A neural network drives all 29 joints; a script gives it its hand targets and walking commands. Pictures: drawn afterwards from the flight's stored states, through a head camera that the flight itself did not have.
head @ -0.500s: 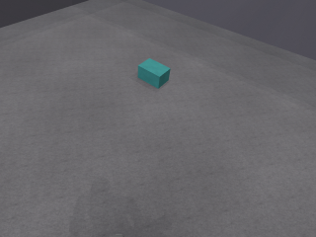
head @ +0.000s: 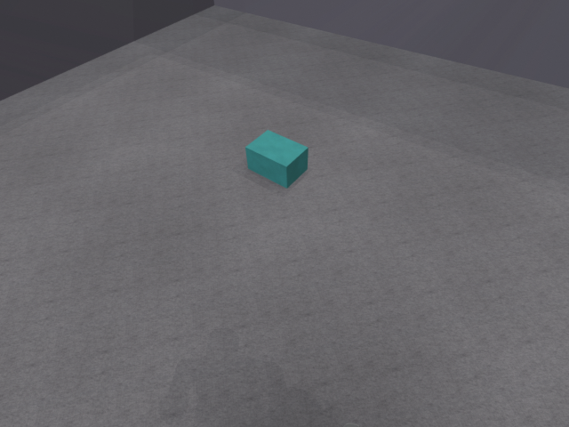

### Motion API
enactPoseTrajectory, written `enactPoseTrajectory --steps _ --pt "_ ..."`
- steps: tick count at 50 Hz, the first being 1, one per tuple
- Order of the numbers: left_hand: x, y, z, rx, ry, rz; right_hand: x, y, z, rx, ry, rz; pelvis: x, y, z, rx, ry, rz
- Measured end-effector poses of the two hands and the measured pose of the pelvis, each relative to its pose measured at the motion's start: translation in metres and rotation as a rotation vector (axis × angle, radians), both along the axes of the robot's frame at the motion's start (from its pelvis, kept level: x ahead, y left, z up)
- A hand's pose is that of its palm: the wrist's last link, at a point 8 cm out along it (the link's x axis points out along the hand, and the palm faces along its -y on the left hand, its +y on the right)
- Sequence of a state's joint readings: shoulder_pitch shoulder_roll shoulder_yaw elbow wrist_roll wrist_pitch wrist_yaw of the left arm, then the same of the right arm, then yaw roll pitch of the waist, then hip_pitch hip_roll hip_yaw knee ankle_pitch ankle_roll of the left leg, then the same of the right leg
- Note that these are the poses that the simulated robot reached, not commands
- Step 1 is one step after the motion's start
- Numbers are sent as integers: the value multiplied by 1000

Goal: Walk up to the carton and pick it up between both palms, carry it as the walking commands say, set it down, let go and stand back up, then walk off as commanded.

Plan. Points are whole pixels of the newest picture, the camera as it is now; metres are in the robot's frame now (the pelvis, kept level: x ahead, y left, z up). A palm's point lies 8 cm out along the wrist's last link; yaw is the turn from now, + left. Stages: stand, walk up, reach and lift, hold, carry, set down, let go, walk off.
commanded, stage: walk up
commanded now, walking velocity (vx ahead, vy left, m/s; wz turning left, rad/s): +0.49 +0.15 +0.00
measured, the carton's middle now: (277, 158) +1.47 +0.11 -0.68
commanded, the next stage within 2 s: none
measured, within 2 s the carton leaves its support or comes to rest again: neither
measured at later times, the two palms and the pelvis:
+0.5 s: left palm (122, 360) +0.25 +0.29 -0.13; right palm (420, 337) +0.30 -0.22 -0.10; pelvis +0.21 +0.04 +0.01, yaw -2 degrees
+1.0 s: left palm (175, 251) +0.46 +0.25 -0.10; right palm (424, 273) +0.44 -0.26 -0.13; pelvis +0.40 -0.01 +0.01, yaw -1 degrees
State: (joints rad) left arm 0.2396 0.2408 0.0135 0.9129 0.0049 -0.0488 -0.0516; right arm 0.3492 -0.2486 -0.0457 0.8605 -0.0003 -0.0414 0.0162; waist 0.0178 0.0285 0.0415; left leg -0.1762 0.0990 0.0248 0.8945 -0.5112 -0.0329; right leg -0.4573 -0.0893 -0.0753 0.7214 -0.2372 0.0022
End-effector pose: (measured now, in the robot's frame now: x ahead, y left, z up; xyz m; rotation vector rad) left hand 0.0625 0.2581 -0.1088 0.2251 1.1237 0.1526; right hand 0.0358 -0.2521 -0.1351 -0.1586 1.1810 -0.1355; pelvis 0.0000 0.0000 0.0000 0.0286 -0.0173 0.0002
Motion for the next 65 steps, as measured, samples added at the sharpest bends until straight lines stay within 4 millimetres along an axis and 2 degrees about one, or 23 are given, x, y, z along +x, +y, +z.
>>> enactPoseTrajectory --steps 3,6,9,13,19,24,26,29,34,40,46,49,55,59,65 --pt "10 -7 13 26 28 7 50 -7 10 18 -64 9 22 -10 11 9 5 -6" --pt "25 -12 24 41 40 10 92 -11 21 30 -111 14 44 -16 20 12 3 -12" --pt "45 -14 29 39 36 4 124 -13 30 35 -135 15 65 -18 26 7 -4 -20" --pt "79 -13 30 23 30 -3 157 -12 40 33 -138 13 96 -14 31 -11 -14 -29" --pt "130 3 16 -10 45 -5 207 5 43 11 -126 19 148 6 27 -45 -4 -30" --pt "179 30 -13 -47 70 -9 256 30 34 -36 -121 17 198 36 8 -76 6 -33" --pt "201 38 -19 -51 77 -21 265 38 33 -48 -114 3 214 45 6 -53 5 -37" --pt "235 43 -13 -60 49 -30 262 43 38 -64 -61 -15 236 52 13 -59 9 -36" --pt "273 47 -6 -66 44 -27 265 45 40 -72 2 -34 273 56 18 -55 -1 -30" --pt "314 36 -3 -62 62 -26 301 35 36 -58 16 -38 315 43 18 -37 -1 -29" --pt "372 8 2 -22 32 -38 353 8 17 -13 9 -43 366 11 11 5 -1 -33" --pt "398 -8 5 -2 13 -31 389 -7 8 8 -2 -29 392 -8 7 4 5 -24" --pt "417 -19 23 41 66 -6 482 -20 23 26 -93 1 434 -23 22 20 30 -26" --pt "438 -19 32 48 84 -2 529 -19 34 42 -130 8 464 -24 31 18 25 -32" --pt "491 -11 30 27 77 -8 581 -9 42 46 -133 14 515 -13 34 -5 18 -39"
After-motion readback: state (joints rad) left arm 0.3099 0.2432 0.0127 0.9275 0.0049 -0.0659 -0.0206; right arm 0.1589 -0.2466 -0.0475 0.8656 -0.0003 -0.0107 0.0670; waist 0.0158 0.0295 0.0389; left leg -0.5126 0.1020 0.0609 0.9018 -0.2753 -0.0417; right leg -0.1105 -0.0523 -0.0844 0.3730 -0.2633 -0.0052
